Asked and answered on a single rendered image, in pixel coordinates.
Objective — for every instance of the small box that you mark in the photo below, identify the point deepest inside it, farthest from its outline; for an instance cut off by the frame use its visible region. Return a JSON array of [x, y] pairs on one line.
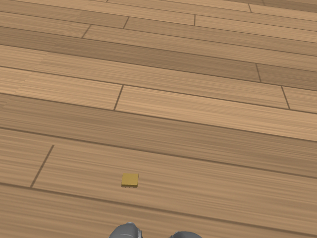
[[130, 180]]

